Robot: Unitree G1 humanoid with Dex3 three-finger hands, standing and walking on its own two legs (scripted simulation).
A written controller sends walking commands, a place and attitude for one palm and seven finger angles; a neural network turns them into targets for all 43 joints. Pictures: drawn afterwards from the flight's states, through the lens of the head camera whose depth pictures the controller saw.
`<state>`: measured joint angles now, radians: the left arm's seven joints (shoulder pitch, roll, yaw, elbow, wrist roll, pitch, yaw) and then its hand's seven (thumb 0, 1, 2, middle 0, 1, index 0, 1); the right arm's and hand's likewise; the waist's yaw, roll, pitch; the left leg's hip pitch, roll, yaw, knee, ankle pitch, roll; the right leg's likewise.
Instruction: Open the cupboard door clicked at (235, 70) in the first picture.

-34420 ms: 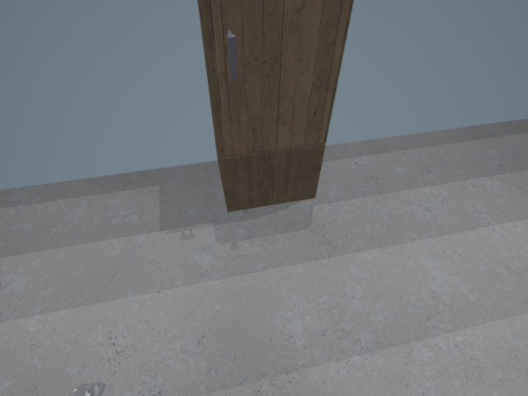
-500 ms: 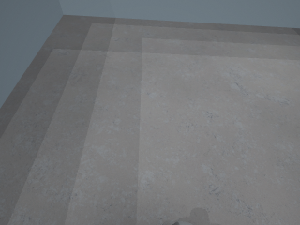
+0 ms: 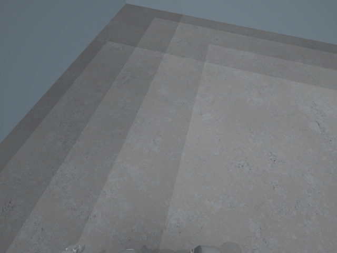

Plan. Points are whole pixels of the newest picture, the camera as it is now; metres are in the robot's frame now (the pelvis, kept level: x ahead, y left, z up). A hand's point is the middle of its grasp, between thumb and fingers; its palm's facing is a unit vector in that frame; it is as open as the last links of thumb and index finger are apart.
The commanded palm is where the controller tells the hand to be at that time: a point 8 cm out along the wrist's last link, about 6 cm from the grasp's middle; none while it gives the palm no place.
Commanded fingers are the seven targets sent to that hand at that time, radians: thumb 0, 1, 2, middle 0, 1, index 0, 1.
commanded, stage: turn to face it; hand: left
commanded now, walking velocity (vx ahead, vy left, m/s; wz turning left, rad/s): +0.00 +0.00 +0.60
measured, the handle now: out of the picture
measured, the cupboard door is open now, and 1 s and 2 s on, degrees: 42 42 42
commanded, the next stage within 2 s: none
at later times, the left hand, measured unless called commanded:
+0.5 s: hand out of the picture +0.00 +0.17 -0.18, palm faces +0.36 -0.90 -0.24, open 7.4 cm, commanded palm none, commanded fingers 0.00 0.90 0.90 -0.20 -0.30 -0.20 -0.30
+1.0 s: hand out of the picture +0.00 +0.12 -0.15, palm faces +0.62 -0.76 -0.22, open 7.4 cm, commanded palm none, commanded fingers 0.00 0.90 0.90 -0.20 -0.30 -0.20 -0.30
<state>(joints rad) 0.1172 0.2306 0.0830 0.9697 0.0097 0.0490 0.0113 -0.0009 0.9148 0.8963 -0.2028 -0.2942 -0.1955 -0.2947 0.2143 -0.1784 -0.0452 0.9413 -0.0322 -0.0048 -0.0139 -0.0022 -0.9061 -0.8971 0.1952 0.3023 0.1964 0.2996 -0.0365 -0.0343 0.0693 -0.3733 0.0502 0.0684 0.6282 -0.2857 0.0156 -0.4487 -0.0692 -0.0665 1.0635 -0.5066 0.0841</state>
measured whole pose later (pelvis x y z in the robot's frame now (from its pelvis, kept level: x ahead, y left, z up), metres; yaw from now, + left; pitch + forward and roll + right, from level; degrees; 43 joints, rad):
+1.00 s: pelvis +0.06 -0.08 +0.01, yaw +39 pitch +0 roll +2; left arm 0.20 0.20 0.05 0.88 0.02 0.01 0.01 0.01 0.90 0.90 -0.21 -0.29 -0.20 -0.30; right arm 0.14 -0.24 -0.07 0.91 -0.01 0.08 0.03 0.00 -0.91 -0.90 0.19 0.30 0.20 0.30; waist -0.01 -0.04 0.11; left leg -0.38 0.02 0.09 0.78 -0.45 -0.05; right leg -0.24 -0.15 -0.16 0.56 -0.30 0.03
